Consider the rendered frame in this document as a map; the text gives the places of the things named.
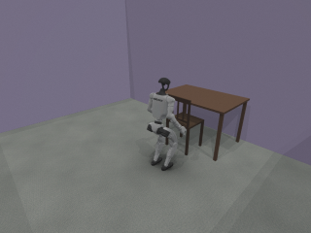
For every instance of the robot right forearm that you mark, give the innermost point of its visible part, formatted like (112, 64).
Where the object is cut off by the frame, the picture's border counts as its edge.
(175, 122)

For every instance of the right robot upper arm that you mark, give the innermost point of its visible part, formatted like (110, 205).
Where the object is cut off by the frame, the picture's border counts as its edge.
(170, 109)

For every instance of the right robot hand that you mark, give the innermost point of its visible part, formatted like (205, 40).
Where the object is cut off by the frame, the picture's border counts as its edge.
(183, 130)

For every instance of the chair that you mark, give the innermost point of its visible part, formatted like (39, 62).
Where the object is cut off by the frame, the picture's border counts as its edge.
(186, 120)

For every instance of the table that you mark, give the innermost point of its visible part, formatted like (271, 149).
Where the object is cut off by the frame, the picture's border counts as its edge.
(214, 101)

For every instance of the humanoid robot head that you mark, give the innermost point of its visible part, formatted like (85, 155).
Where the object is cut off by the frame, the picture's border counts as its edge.
(163, 82)

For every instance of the left robot upper arm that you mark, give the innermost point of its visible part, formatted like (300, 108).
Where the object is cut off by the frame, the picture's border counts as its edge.
(150, 104)

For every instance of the left robot thigh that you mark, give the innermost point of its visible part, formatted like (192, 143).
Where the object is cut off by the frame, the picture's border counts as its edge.
(161, 138)

